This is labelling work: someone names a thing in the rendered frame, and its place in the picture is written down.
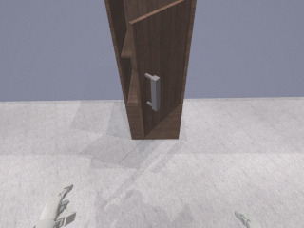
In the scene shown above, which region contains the right robot hand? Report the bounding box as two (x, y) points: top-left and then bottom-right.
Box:
(235, 210), (262, 228)

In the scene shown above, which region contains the left robot hand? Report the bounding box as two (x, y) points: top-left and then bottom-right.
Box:
(38, 183), (77, 228)

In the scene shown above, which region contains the cupboard door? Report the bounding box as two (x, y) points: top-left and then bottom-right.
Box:
(128, 0), (193, 137)

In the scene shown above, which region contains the handle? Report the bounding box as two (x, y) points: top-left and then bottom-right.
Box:
(144, 73), (161, 112)

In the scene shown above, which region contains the robot left forearm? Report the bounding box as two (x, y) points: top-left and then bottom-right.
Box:
(31, 218), (57, 228)

